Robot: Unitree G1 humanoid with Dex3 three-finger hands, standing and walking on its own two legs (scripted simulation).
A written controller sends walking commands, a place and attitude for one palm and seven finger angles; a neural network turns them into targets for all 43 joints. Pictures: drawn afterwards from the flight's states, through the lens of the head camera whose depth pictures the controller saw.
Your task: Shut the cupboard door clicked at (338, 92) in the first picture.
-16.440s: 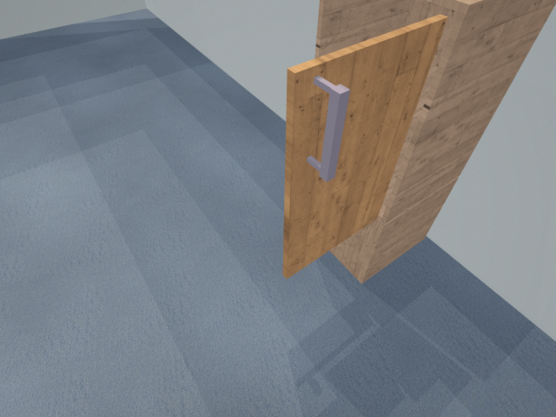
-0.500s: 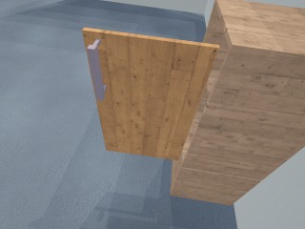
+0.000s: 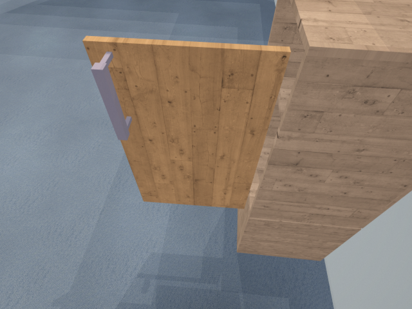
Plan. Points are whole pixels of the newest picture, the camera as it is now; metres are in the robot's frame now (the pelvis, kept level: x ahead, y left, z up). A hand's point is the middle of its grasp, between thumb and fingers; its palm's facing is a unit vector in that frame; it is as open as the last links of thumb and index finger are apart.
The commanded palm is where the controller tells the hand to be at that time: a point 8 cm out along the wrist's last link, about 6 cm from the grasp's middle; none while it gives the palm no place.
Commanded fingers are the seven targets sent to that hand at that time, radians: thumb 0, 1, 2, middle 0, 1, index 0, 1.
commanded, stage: come to a stop and stand still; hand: left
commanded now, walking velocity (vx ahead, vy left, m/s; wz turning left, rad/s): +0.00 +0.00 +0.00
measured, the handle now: (116, 99) +0.46 +0.21 +0.15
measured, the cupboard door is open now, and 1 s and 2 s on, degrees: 91 91 91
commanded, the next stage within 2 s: look again from close up in 1.12 s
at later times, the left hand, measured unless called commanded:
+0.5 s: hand out of the picture -0.02 +0.18 -0.15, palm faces +0.02 -0.97 -0.25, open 7.4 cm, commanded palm none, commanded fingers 0.00 0.90 0.90 -0.20 -0.30 -0.20 -0.30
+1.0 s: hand out of the picture +0.05 +0.14 -0.16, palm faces +0.03 -0.97 -0.22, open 7.3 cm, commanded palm none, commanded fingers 0.00 0.90 0.90 -0.20 -0.30 -0.20 -0.30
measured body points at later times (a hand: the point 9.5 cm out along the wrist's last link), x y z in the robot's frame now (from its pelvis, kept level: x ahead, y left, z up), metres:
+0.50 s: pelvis -0.01 -0.02 +0.01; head +0.00 -0.04 +0.46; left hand -0.02 +0.23 -0.13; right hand +0.00 -0.25 -0.16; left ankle -0.03 +0.07 -0.73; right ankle +0.03 -0.12 -0.73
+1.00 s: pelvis +0.02 -0.04 +0.01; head +0.04 -0.05 +0.46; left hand +0.05 +0.19 -0.14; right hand +0.02 -0.25 -0.16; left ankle -0.03 +0.07 -0.73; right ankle +0.03 -0.12 -0.73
